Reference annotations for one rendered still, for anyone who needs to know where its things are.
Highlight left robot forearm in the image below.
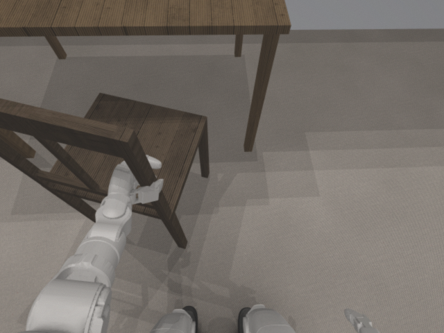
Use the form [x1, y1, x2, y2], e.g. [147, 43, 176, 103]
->
[26, 194, 132, 331]

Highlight chair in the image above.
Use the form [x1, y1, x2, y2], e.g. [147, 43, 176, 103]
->
[0, 93, 210, 249]

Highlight left robot thigh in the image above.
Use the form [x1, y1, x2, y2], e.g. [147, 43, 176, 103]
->
[149, 313, 196, 333]

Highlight robot left hand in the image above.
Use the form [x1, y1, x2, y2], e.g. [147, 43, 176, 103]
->
[108, 155, 164, 205]

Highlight left robot foot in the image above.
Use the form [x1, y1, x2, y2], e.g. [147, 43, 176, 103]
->
[183, 306, 198, 333]

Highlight robot right hand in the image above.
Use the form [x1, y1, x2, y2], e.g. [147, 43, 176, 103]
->
[344, 309, 379, 333]

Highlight left robot upper arm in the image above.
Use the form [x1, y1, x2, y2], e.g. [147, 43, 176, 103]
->
[18, 278, 112, 333]

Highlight table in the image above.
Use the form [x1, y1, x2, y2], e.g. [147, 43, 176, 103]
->
[0, 0, 291, 158]

